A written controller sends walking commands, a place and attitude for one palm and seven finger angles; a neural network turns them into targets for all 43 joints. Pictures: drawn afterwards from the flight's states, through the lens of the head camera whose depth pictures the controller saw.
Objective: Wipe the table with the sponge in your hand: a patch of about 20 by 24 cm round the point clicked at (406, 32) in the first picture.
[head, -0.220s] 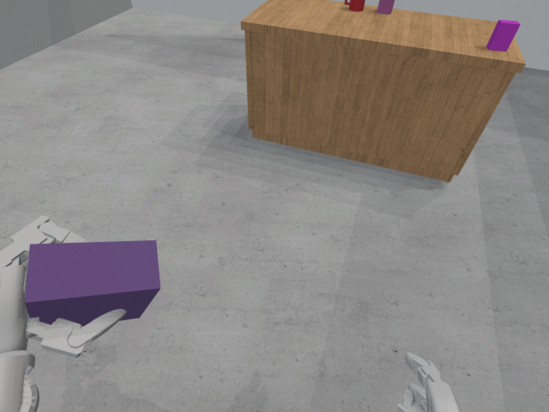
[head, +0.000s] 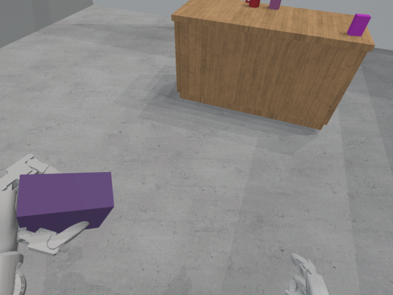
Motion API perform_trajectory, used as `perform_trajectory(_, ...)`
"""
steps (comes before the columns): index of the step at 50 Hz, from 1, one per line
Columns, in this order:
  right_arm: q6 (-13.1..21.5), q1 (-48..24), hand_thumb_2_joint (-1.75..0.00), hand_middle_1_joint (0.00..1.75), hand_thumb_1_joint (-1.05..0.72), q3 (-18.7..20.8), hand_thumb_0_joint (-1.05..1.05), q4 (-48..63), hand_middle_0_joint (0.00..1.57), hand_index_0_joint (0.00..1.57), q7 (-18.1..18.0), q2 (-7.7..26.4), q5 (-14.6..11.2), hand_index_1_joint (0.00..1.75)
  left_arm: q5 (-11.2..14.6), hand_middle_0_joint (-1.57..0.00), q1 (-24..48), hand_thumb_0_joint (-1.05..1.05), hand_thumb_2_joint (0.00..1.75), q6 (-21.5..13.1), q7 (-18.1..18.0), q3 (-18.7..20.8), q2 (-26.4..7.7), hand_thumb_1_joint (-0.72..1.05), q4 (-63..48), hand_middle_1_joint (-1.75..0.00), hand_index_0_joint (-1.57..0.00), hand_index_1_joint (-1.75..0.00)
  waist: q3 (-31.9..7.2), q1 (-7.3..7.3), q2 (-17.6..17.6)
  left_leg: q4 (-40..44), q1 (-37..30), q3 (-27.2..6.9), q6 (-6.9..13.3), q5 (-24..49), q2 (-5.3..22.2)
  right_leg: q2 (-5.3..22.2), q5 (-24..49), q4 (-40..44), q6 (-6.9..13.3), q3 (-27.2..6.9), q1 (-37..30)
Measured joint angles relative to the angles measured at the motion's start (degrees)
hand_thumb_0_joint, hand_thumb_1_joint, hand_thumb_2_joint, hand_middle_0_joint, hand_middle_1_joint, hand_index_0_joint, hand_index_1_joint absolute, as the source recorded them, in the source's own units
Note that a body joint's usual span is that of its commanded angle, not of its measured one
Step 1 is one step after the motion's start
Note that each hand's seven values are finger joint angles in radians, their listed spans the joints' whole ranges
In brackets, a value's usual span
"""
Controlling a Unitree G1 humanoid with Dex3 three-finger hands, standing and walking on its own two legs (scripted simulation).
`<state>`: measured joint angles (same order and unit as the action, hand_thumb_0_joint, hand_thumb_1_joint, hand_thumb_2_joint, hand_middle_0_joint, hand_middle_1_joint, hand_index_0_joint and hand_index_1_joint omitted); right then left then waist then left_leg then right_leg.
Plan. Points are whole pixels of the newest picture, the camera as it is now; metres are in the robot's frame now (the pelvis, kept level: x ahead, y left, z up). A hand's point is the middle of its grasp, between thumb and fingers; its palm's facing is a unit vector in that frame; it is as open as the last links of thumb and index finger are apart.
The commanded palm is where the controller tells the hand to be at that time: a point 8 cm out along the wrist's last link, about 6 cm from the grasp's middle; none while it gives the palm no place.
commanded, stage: stand and wait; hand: left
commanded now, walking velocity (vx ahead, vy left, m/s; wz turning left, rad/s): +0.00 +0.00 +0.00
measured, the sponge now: (79, 204) +0.22 +0.21 +0.14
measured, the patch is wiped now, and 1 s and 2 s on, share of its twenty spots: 0.00 0.00 0.00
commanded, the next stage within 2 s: look at it before walking up in 0.04 s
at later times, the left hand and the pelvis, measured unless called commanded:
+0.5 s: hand (57, 201) +0.22 +0.23 +0.15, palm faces +0.40 -0.83 -0.39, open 9.8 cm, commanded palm +0.17 +0.27 +0.18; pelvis +0.00 -0.01 -0.01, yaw -2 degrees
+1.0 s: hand (119, 136) +0.36 +0.18 +0.16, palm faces +0.29 -0.86 -0.41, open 9.8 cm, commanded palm +0.31 +0.22 +0.18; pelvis +0.11 -0.03 +0.00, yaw -9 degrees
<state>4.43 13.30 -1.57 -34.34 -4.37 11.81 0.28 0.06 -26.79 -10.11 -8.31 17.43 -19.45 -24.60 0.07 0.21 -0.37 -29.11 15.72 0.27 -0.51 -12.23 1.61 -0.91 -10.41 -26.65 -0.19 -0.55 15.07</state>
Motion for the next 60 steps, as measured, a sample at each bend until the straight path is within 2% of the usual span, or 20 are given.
perform_trajectory(18, -0.1, 0.1, -0.9, 0.3, -0.91, -0.1, 0.02, -0.3, 0.2, 0.2, 0.1, 0.1, 0.2, 0.3, 0.0, -0.78, -0.2, 0.0, 0.97, 0.0, 0.0, -0.1, 0.2, -0.46, 0.5, -1.33, -0.78, -1.32, -0.3, 0.33, -0.3, -0.6, 0.4, 0.3, 0.0, -0.1, 0.2, -0.2, 0.1, -0.7, 0.2, -0.3, 0.6)
perform_trajectory(22, -0.6, 0.6, -0.9, 0.3, -0.91, -0.2, 0.02, -0.2, 0.2, 0.2, -0.4, 0.0, 0.4, 0.3, -0.3, -0.78, -0.7, 0.0, 0.97, 0.4, -0.4, 0.1, 0.4, -0.46, 0.3, -1.33, -0.78, -1.32, -1.3, 0.39, -0.1, -2.3, 0.7, 1.3, 0.6, -3.4, 0.6, -0.5, -6.2, -4.5, 1.0, -0.9, 2.0)
perform_trajectory(24, -0.6, 0.9, -0.9, 0.3, -0.91, -0.2, 0.02, 0.1, 0.2, 0.2, -0.7, -0.2, 0.5, 0.3, -0.4, -0.78, -0.5, 0.0, 0.97, 0.5, -0.7, 0.5, 0.3, -0.46, 0.1, -1.33, -0.78, -1.32, -1.4, 0.16, -0.4, -2.8, 0.7, 1.3, 0.6, -2.2, 1.1, -0.6, -9.7, -7.0, 1.4, -0.3, 2.7)
perform_trajectory(27, -0.5, 1.1, -0.9, 0.3, -0.9, -0.4, 0.02, -0.2, 0.2, 0.2, -0.8, -0.9, 0.7, 0.3, -0.7, -0.78, 0.1, 0.0, 0.98, 0.4, -0.9, 1.1, -0.1, -0.46, 0.8, -1.33, -0.78, -1.32, -1.4, 0.06, -0.7, -5.1, 0.5, 1.6, -0.3, -4.0, 2.1, -0.3, -11.7, -9.3, 1.5, 1.3, 2.7)
perform_trajectory(30, -0.8, 1.8, -0.9, 0.3, -0.9, -0.5, 0.01, -0.4, 0.2, 0.2, -0.4, -1.1, 0.7, 0.3, -0.9, -0.78, 0.5, 0.0, 0.98, 0.7, -0.6, 0.9, 0.0, -0.46, 1.5, -1.33, -0.78, -1.32, -1.8, -0.08, -1.7, -8.6, 0.9, 1.4, -0.5, -8.4, 3.7, -0.7, -8.5, -8.9, 2.2, 3.2, 1.9)
perform_trajectory(32, -1.0, 2.0, -0.9, 0.3, -0.9, -0.4, 0.01, -1.1, 0.2, 0.2, -0.1, -1.0, 0.6, 0.3, -1.0, -0.78, 1.3, 0.0, 0.98, 0.5, -0.4, 0.2, 0.1, -0.46, 1.3, -1.33, -0.78, -1.32, -2.0, 0.09, -0.8, -14.4, 3.2, 1.8, -0.1, -13.5, 3.2, -0.4, -6.4, -9.9, 3.0, 3.0, 2.6)
perform_trajectory(35, -1.5, 1.7, -0.9, 0.3, -0.91, -0.3, 0.02, -2.8, 0.2, 0.2, 0.4, 0.1, 0.6, 0.3, -1.0, -0.78, 2.2, 0.0, 0.98, -0.1, -0.2, -1.3, 1.3, -0.46, 1.1, -1.33, -0.78, -1.32, -1.4, 0.15, 0.0, -23.5, 6.9, 2.4, -0.3, -15.4, 2.0, 0.0, -7.7, -8.8, 3.4, 2.8, 1.2)
perform_trajectory(37, -2.1, 1.4, -0.9, 0.3, -0.91, -0.2, 0.02, -3.0, 0.2, 0.2, 0.5, 0.7, 0.7, 0.3, -0.9, -0.78, 1.3, 0.0, 0.98, -0.7, 0.0, -1.2, 1.2, -0.46, 0.1, -1.33, -0.78, -1.32, -1.1, 0.04, 0.8, -21.9, 7.5, 3.7, -0.4, -14.3, 2.0, 0.2, -7.2, -6.7, 3.2, 2.2, 0.1)
perform_trajectory(41, -2.3, 1.6, -0.9, 0.3, -0.91, 0.3, 0.02, -1.3, 0.2, 0.2, 0.2, 1.4, 0.8, 0.3, -0.3, -0.78, -0.8, 0.0, 0.98, -1.7, -0.3, 0.3, -0.6, -0.46, -2.6, -1.33, -0.78, -1.32, -0.4, -0.28, 2.1, -7.2, 3.3, 6.6, -0.1, -8.1, 2.3, 0.1, -7.9, -5.6, 2.5, 0.9, -1.7)
perform_trajectory(42, -2.0, 1.7, -0.9, 0.3, -0.91, 0.5, 0.02, -0.4, 0.2, 0.2, -0.1, 1.8, 0.7, 0.3, -0.1, -0.78, -1.0, 0.0, 0.98, -1.9, -0.4, 0.8, -1.0, -0.46, -3.4, -1.33, -0.78, -1.32, -0.2, -0.2, 1.9, -3.3, 1.5, 7.1, 0.3, -6.6, 2.5, -0.4, -8.9, -6.9, 2.2, 0.5, -1.6)
perform_trajectory(43, -1.8, 1.3, -0.9, 0.3, -0.91, 0.7, 0.02, 0.0, 0.2, 0.2, -0.3, 1.7, 0.7, 0.3, 0.1, -0.78, -1.1, 0.0, 0.98, -2.2, -0.6, 1.6, -1.6, -0.46, -3.7, -1.33, -0.78, -1.32, 0.2, -0.1, 2.3, -2.5, 0.8, 7.8, 0.6, -2.4, 2.5, -0.3, -10.3, -9.3, 2.1, -0.1, -1.0)
perform_trajectory(44, -1.8, 0.7, -0.9, 0.3, -0.91, 1.0, 0.02, 0.1, 0.2, 0.2, -0.5, 1.3, 0.6, 0.3, 0.3, -0.78, -0.8, 0.0, 0.98, -2.5, -0.8, 2.4, -2.0, -0.46, -3.4, -1.33, -0.78, -1.32, 0.6, 0.13, 3.1, -3.7, 0.5, 8.8, 0.7, -1.8, 2.4, 0.1, -13.0, -13.5, 1.9, -0.4, 0.2)
perform_trajectory(47, -0.9, -0.6, -0.9, 0.3, -0.91, 1.1, 0.02, -0.3, 0.2, 0.2, -0.5, -0.3, 0.5, 0.3, 0.0, -0.78, 0.5, 0.0, 0.98, -2.1, -0.9, 3.3, -2.1, -0.46, -0.5, -1.33, -0.78, -1.32, 0.4, -0.12, 2.6, -4.4, -1.3, 10.3, 0.3, -4.8, 3.4, 0.8, -16.8, -28.7, 1.2, 1.6, 5.9)
perform_trajectory(49, -0.2, -0.7, -0.9, 0.29, -0.91, 0.7, 0.02, -0.4, 0.2, 0.2, 0.0, -1.4, 0.3, 0.3, -0.4, -0.78, 1.3, 0.0, 0.98, -1.1, -0.7, 2.8, -1.5, -0.46, 0.3, -1.33, -0.78, -1.32, 0.3, -0.24, 1.8, -2.6, -2.9, 10.7, -0.2, -5.1, 4.4, 2.1, -15.3, -33.1, 0.6, 3.6, 9.2)
perform_trajectory(52, 0.8, -0.1, -0.9, 0.3, -0.91, -0.2, 0.01, -0.2, 0.2, 0.2, 0.5, -2.7, 0.5, 0.3, -0.8, -0.78, 0.9, 0.0, 0.98, -0.3, -0.5, 1.8, -0.7, -0.46, -1.2, -1.33, -0.78, -1.32, 0.7, -0.12, 0.5, 0.3, -5.5, 11.5, -1.4, -5.0, 6.0, 4.3, -12.3, -29.1, -0.1, 6.3, 11.4)
perform_trajectory(56, 1.2, 0.9, -0.9, 0.3, -0.9, -1.0, 0.01, 0.4, 0.2, 0.2, 0.8, -3.8, 0.6, 0.3, -0.5, -0.78, -0.5, 0.0, 0.98, -0.9, 0.0, 1.8, -1.6, -0.46, -3.2, -1.33, -0.78, -1.33, 1.9, -0.48, -1.1, 0.9, -8.1, 12.1, -3.5, -6.7, 8.4, 5.0, -9.3, -16.2, -0.5, 9.5, 9.4)
perform_trajectory(58, 1.0, 1.5, -0.9, 0.3, -0.9, -0.9, 0.01, 0.8, 0.2, 0.2, 0.7, -4.0, 0.5, 0.3, -0.3, -0.78, -0.4, 0.0, 0.98, -1.0, 0.2, 2.6, -3.2, -0.46, -3.7, -1.33, -0.78, -1.33, 2.6, -0.91, -1.8, -3.3, -7.4, 11.3, -3.8, -9.7, 9.8, 4.2, -7.2, -9.0, 0.0, 11.2, 6.3)
perform_trajectory(59, 0.8, 1.6, -0.9, 0.3, -0.9, -0.7, 0.01, 0.8, 0.2, 0.21, 0.8, -3.9, 0.3, 0.3, -0.3, -0.78, 0.2, 0.0, 0.98, -1.0, 0.3, 3.0, -4.2, -0.46, -4.0, -1.33, -0.78, -1.33, 3.0, -1.12, -1.8, -8.3, -5.4, 10.6, -2.7, -11.7, 10.6, 4.0, -4.7, -7.7, 1.3, 11.4, 5.5)
perform_trajectory(60, 0.2, 0.8, -0.9, 0.3, -0.9, -0.4, 0.01, 0.0, 0.2, 0.21, 0.9, -3.3, 0.1, 0.3, -0.4, -0.78, 1.3, 0.0, 0.98, -1.1, 0.4, 3.0, -4.1, -0.46, -3.8, -1.33, -0.78, -1.33, 3.8, -1.06, -2.3, -15.9, -2.4, 8.4, -1.5, -13.9, 10.7, 3.8, -4.6, -10.2, 2.6, 11.8, 6.3)
